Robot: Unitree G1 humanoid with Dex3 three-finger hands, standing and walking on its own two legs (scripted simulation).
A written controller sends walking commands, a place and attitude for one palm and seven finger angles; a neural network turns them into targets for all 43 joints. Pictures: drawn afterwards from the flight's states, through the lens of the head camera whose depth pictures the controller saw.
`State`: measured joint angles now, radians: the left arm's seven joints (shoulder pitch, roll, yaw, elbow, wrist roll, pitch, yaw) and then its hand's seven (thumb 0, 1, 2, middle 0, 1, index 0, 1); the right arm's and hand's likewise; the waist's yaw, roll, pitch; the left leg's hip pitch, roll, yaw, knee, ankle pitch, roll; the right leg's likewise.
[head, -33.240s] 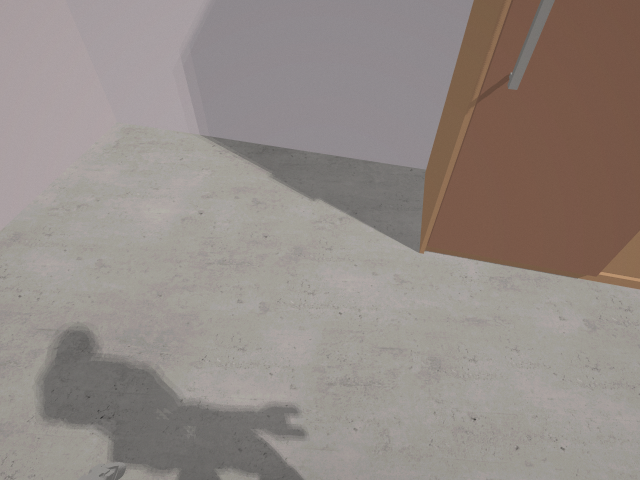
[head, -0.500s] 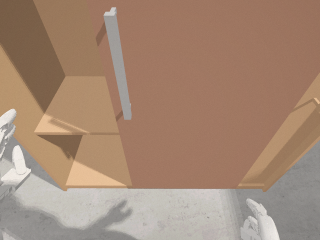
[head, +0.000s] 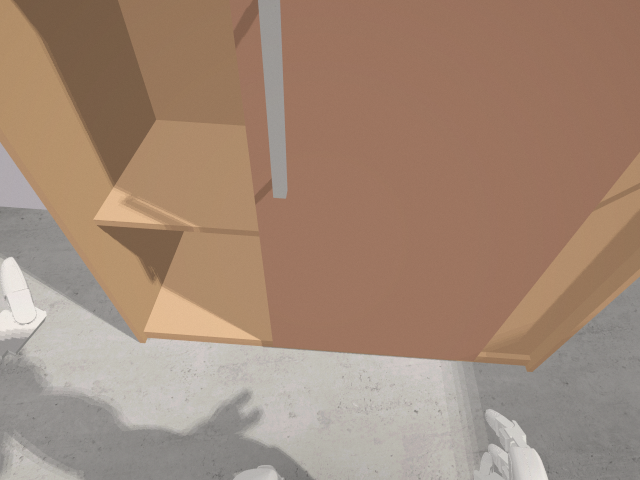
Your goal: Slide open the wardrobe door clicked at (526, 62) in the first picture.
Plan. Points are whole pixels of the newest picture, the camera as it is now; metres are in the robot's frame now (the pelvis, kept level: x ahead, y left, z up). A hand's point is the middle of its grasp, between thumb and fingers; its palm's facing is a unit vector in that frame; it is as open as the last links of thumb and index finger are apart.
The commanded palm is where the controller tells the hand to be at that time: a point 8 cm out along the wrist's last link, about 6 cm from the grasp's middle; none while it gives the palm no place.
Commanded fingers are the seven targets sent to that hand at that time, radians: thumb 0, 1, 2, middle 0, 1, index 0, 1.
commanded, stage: step back with the hand held close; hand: left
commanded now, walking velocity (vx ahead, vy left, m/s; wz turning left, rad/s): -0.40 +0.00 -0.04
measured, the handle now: (277, 102) +0.58 +0.10 +0.18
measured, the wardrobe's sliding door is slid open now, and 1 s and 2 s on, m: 0.43 0.43 0.43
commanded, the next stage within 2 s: stop stepping back and stand still in 0.56 s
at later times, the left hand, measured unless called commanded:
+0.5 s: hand out of the picture +0.11 +0.27 +0.19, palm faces +0.54 -0.74 -0.41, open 7.4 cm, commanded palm +0.05 +0.31 +0.20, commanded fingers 0.00 0.90 0.90 -0.20 -0.30 -0.20 -0.30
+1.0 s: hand out of the picture +0.08 +0.27 +0.18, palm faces +0.36 -0.84 -0.40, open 7.4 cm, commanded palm +0.01 +0.31 +0.20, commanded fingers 0.00 0.90 0.90 -0.20 -0.30 -0.20 -0.30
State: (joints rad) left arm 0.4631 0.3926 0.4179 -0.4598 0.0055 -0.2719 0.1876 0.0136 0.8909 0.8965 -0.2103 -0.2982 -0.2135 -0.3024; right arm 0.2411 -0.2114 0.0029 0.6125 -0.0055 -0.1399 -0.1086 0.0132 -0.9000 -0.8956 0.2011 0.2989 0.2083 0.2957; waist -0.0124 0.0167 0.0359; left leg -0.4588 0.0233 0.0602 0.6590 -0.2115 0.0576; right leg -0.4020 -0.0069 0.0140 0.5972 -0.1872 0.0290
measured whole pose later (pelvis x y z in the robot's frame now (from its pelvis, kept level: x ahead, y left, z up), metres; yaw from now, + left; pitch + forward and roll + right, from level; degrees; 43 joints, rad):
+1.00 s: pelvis -0.15 +0.03 +0.01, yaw -6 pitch +1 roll -2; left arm 0.48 0.42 0.40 -0.43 -0.05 -0.18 0.17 0.01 0.89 0.90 -0.21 -0.30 -0.21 -0.30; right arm 0.25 -0.22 0.00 0.66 0.01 -0.12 -0.09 0.01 -0.90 -0.90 0.20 0.30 0.21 0.30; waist -0.02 -0.01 -0.04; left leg -0.37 0.03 0.05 0.58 -0.23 0.02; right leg -0.22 0.03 0.04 0.54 -0.33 0.01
